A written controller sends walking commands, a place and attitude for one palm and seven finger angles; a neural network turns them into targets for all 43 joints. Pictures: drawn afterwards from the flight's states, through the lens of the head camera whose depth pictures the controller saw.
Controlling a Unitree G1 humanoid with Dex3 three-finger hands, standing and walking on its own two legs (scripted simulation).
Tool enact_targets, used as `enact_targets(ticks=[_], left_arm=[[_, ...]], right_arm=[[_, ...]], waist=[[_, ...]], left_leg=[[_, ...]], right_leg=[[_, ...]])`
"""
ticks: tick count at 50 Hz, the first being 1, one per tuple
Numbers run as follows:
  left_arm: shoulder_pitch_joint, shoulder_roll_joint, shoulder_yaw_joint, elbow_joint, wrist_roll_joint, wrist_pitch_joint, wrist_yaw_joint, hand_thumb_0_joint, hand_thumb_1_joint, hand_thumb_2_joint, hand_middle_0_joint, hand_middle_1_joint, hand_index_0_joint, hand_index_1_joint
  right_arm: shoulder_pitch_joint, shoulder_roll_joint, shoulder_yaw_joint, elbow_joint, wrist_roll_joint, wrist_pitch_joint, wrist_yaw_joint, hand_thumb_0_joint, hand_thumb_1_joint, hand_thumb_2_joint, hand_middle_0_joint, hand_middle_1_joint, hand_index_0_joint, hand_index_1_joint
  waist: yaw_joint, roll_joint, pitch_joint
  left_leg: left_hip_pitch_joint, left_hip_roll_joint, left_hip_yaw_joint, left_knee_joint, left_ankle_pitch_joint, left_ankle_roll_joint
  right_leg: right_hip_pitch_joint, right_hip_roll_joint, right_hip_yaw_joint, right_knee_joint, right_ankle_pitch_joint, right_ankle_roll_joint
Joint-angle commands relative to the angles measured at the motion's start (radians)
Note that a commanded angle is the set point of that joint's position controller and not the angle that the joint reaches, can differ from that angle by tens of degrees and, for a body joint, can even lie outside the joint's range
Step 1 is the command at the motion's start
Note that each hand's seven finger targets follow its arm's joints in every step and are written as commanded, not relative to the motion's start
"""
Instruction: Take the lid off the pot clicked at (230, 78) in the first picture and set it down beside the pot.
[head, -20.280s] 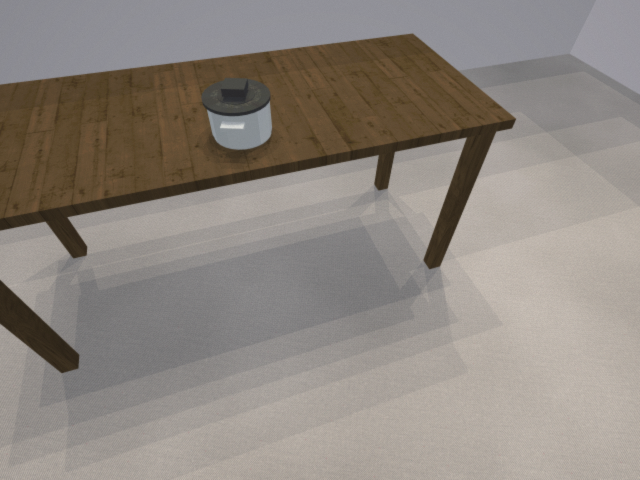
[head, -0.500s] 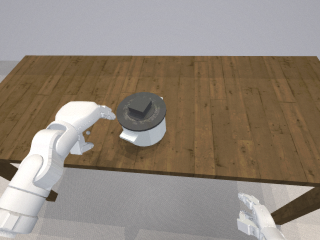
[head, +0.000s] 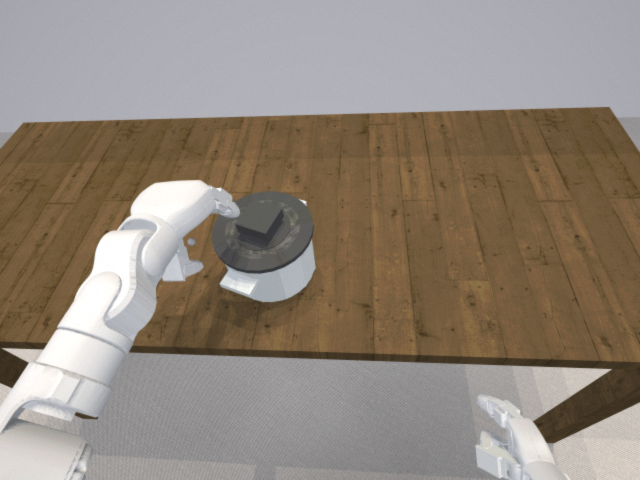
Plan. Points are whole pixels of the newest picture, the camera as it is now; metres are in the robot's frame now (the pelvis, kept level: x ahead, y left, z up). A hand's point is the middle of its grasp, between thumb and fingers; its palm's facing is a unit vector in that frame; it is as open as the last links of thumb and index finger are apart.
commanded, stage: move the open hand above the knob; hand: left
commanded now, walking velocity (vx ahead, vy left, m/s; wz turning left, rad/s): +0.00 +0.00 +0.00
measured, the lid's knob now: (260, 220) +0.46 +0.13 +0.03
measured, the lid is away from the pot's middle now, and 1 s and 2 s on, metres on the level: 0.00 0.00 0.00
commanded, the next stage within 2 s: lower the open fingers around the knob in 1.38 s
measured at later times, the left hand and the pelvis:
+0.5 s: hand (230, 209) +0.42 +0.15 +0.10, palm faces -0.27 -0.07 -0.96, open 10.3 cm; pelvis +0.01 +0.00 +0.00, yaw +0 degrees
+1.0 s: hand (243, 204) +0.43 +0.13 +0.11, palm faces -0.25 -0.07 -0.97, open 10.3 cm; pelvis +0.01 +0.00 +0.00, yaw -1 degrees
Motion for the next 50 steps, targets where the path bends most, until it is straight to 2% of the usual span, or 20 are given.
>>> enact_targets(ticks=[1, 3, 4, 6, 9, 12, 13, 15, 17, 18, 19, 20, 23, 25, 29, 31, 34, 40, 45, 50], left_arm=[[-0.499, 0.216, 0.11, -0.275, 0.037, 0.018, 0.042, 0.0, -0.274, 1.316, -0.802, -0.081, -0.802, -0.081], [-0.529, 0.192, 0.088, -0.314, 0.029, 0.02, 0.053, 0.0, -0.274, 1.316, -0.802, -0.081, -0.802, -0.081], [-0.503, 0.177, 0.081, -0.277, 0.02, 0.024, 0.059, 0.0, -0.274, 1.316, -0.802, -0.081, -0.802, -0.081], [-0.435, 0.2, 0.131, -0.126, 0.033, 0.039, 0.064, 0.0, -0.274, 1.316, -0.802, -0.081, -0.802, -0.081], [-0.416, 0.11, 0.058, 0.004, 0.032, 0.065, 0.076, 0.0, -0.274, 1.316, -0.802, -0.081, -0.802, -0.081], [-0.535, 0.067, 0.008, -0.126, 0.043, 0.086, 0.077, 0.0, -0.274, 1.316, -0.802, -0.081, -0.802, -0.081], [-0.584, 0.134, 0.058, -0.18, 0.052, 0.084, 0.082, 0.0, -0.274, 1.316, -0.802, -0.081, -0.802, -0.081], [-0.636, 0.121, 0.038, -0.18, 0.055, 0.088, 0.082, 0.0, -0.274, 1.316, -0.802, -0.081, -0.802, -0.081], [-0.6, 0.106, 0.036, -0.043, 0.046, 0.101, 0.08, 0.0, -0.274, 1.316, -0.802, -0.081, -0.802, -0.081], [-0.589, 0.151, 0.079, 0.06, 0.053, 0.104, 0.082, 0.0, -0.274, 1.316, -0.802, -0.081, -0.802, -0.081], [-0.587, 0.134, 0.066, 0.105, 0.047, 0.106, 0.084, 0.0, -0.274, 1.316, -0.802, -0.081, -0.802, -0.081], [-0.609, 0.117, 0.051, 0.116, 0.049, 0.106, 0.081, 0.0, -0.274, 1.316, -0.802, -0.081, -0.802, -0.081], [-0.698, 0.06, -0.002, -0.056, 0.049, 0.098, 0.079, 0.0, -0.274, 1.316, -0.802, -0.081, -0.802, -0.081], [-0.719, -0.001, -0.055, -0.061, 0.049, 0.103, 0.074, 0.0, -0.274, 1.316, -0.802, -0.081, -0.802, -0.081], [-0.678, 0.063, 0.014, 0.17, 0.053, 0.114, 0.08, 0.0, -0.274, 1.316, -0.802, -0.081, -0.802, -0.081], [-0.76, 0.072, 0.02, 0.141, 0.069, 0.113, 0.087, 0.0, -0.274, 1.316, -0.802, -0.081, -0.802, -0.081], [-0.792, 0.086, 0.025, 0.029, 0.063, 0.101, 0.107, 0.0, -0.274, 1.316, -0.802, -0.081, -0.802, -0.081], [-0.651, 0.045, 0.011, 0.223, 0.065, 0.122, 0.109, 0.0, -0.274, 1.316, -0.802, -0.081, -0.802, -0.081], [-0.77, 0.069, 0.008, -0.032, 0.055, 0.11, 0.099, 0.0, -0.274, 1.316, -0.802, -0.081, -0.802, -0.081], [-0.66, 0.08, 0.026, 0.195, 0.049, 0.119, 0.093, 0.0, -0.274, 1.316, -0.802, -0.081, -0.802, -0.081]], right_arm=[[-0.116, -0.096, -0.042, -0.168, -0.005, -0.036, 0.007, 0.0, -0.9, -0.9, 0.2, 0.3, 0.2, 0.3], [-0.099, -0.085, -0.046, -0.168, -0.011, -0.047, 0.005, 0.0, -0.9, -0.9, 0.2, 0.3, 0.2, 0.3], [-0.092, -0.085, -0.049, -0.158, -0.01, -0.046, 0.004, 0.0, -0.9, -0.9, 0.2, 0.3, 0.2, 0.3], [-0.063, -0.097, -0.042, -0.136, -0.005, -0.046, 0.008, 0.0, -0.9, -0.9, 0.2, 0.3, 0.2, 0.3], [-0.058, -0.094, -0.035, -0.118, 0.006, -0.032, 0.011, 0.0, -0.9, -0.9, 0.2, 0.3, 0.2, 0.3], [-0.084, -0.087, -0.044, -0.143, -0.001, -0.032, 0.02, 0.0, -0.9, -0.9, 0.2, 0.3, 0.2, 0.3], [-0.085, -0.089, -0.046, -0.149, -0.005, -0.035, 0.02, 0.0, -0.9, -0.9, 0.2, 0.3, 0.2, 0.3], [-0.082, -0.082, -0.044, -0.148, -0.01, -0.038, 0.017, 0.0, -0.9, -0.9, 0.2, 0.3, 0.2, 0.3], [-0.054, -0.084, -0.041, -0.122, -0.005, -0.036, 0.006, 0.0, -0.9, -0.9, 0.2, 0.3, 0.2, 0.3], [-0.034, -0.095, -0.035, -0.099, 0.0, -0.033, 0.001, 0.0, -0.9, -0.9, 0.2, 0.3, 0.2, 0.3], [-0.037, -0.094, -0.033, -0.097, 0.002, -0.032, -0.002, 0.0, -0.9, -0.9, 0.2, 0.3, 0.2, 0.3], [-0.037, -0.092, -0.029, -0.095, 0.002, -0.032, -0.002, 0.0, -0.9, -0.9, 0.2, 0.3, 0.2, 0.3], [-0.057, -0.08, -0.042, -0.127, -0.006, -0.036, 0.007, 0.0, -0.9, -0.9, 0.2, 0.3, 0.2, 0.3], [-0.057, -0.075, -0.048, -0.13, -0.007, -0.035, 0.015, 0.0, -0.9, -0.9, 0.2, 0.3, 0.2, 0.3], [-0.012, -0.091, -0.04, -0.09, 0.0, -0.025, 0.001, 0.0, -0.9, -0.9, 0.2, 0.3, 0.2, 0.3], [-0.015, -0.094, -0.043, -0.083, -0.002, -0.024, -0.001, 0.0, -0.9, -0.9, 0.2, 0.3, 0.2, 0.3], [-0.037, -0.079, -0.044, -0.113, -0.011, -0.035, -0.001, 0.0, -0.9, -0.9, 0.2, 0.3, 0.2, 0.3], [-0.023, -0.085, -0.038, -0.104, 0.002, -0.03, -0.001, 0.0, -0.9, -0.9, 0.2, 0.3, 0.2, 0.3], [-0.048, -0.077, -0.054, -0.138, -0.008, -0.036, 0.0, 0.0, -0.9, -0.9, 0.2, 0.3, 0.2, 0.3], [-0.021, -0.088, -0.039, -0.095, 0.006, -0.025, -0.015, 0.0, -0.9, -0.9, 0.2, 0.3, 0.2, 0.3]], waist=[[-0.008, -0.045, -0.43], [-0.013, -0.007, -0.486], [-0.017, -0.005, -0.456], [-0.011, -0.103, -0.408], [-0.012, -0.144, -0.314], [-0.011, -0.072, -0.43], [-0.006, -0.041, -0.488], [-0.021, -0.046, -0.519], [-0.036, -0.116, -0.424], [-0.033, -0.167, -0.379], [-0.03, -0.164, -0.339], [-0.03, -0.171, -0.349], [-0.025, -0.056, -0.501], [-0.041, -0.052, -0.511], [-0.045, -0.166, -0.366], [-0.042, -0.16, -0.408], [-0.028, -0.055, -0.519], [-0.026, -0.156, -0.394], [-0.034, -0.074, -0.536], [-0.04, -0.186, -0.344]], left_leg=[[0.221, -0.02, -0.026, 0.0, 0.315, 0.035], [0.275, -0.016, -0.037, 0.016, 0.393, 0.037], [0.265, -0.01, -0.035, 0.018, 0.383, 0.034], [0.216, -0.012, -0.033, 0.01, 0.366, 0.032], [0.136, -0.012, -0.008, -0.011, 0.279, 0.023], [0.193, -0.016, -0.01, 0.006, 0.32, 0.03], [0.231, -0.015, -0.021, 0.014, 0.362, 0.03], [0.251, -0.016, -0.034, 0.03, 0.389, 0.031], [0.189, -0.014, -0.017, 0.024, 0.338, 0.036], [0.153, -0.017, -0.012, 0.01, 0.29, 0.031], [0.121, -0.016, -0.004, 0.003, 0.254, 0.03], [0.12, -0.022, -0.004, -0.002, 0.24, 0.03], [0.215, -0.019, -0.018, 0.026, 0.36, 0.033], [0.247, -0.016, -0.031, 0.048, 0.411, 0.036], [0.129, -0.019, -0.003, 0.02, 0.266, 0.032], [0.138, -0.02, -0.004, 0.02, 0.272, 0.035], [0.192, -0.014, -0.018, 0.038, 0.338, 0.037], [0.107, -0.016, 0.002, 0.015, 0.254, 0.032], [0.214, -0.012, -0.014, 0.052, 0.362, 0.048], [0.099, -0.016, 0.006, 0.006, 0.213, 0.039]], right_leg=[[0.087, 0.049, 0.0, -0.006, 0.324, -0.043], [0.083, 0.049, 0.0, 0.006, 0.363, -0.045], [0.074, 0.049, -0.004, 0.01, 0.351, -0.044], [0.068, 0.061, -0.012, 0.002, 0.354, -0.044], [0.044, 0.051, -0.022, 0.007, 0.31, -0.036], [0.073, 0.046, -0.009, 0.022, 0.342, -0.043], [0.086, 0.048, -0.005, 0.025, 0.366, -0.047], [0.078, 0.052, -0.006, 0.035, 0.382, -0.047], [0.069, 0.054, -0.006, 0.024, 0.38, -0.038], [0.055, 0.058, -0.013, 0.013, 0.351, -0.035], [0.048, 0.052, -0.012, 0.016, 0.331, -0.033], [0.043, 0.051, -0.012, 0.011, 0.321, -0.032], [0.075, 0.043, -0.003, 0.038, 0.395, -0.043], [0.038, 0.048, -0.008, 0.045, 0.41, -0.045], [0.029, 0.052, -0.015, 0.027, 0.361, -0.033], [0.037, 0.05, -0.006, 0.026, 0.371, -0.037], [0.075, 0.039, 0.014, 0.051, 0.404, -0.047], [0.048, 0.048, -0.005, 0.033, 0.356, -0.034], [0.077, 0.039, 0.02, 0.046, 0.446, -0.042], [0.031, 0.048, 0.001, 0.009, 0.338, -0.026]])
